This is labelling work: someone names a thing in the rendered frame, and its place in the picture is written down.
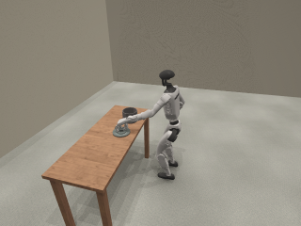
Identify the right robot upper arm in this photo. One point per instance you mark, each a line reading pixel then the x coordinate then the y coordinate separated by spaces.
pixel 181 100

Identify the table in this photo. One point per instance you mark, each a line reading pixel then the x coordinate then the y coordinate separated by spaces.
pixel 92 161

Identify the left robot upper arm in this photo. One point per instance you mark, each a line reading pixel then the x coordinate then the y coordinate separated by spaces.
pixel 164 99

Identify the pot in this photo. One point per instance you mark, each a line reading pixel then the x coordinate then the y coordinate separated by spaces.
pixel 129 111

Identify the robot left hand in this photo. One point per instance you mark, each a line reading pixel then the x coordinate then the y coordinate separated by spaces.
pixel 121 122

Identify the robot left forearm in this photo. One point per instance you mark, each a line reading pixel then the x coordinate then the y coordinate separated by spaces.
pixel 139 117

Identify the right robot foot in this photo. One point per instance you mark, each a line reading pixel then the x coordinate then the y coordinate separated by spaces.
pixel 175 164

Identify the lid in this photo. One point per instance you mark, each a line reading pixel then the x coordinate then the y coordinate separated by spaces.
pixel 124 133

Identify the humanoid robot torso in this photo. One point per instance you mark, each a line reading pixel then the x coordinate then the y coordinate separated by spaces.
pixel 172 111

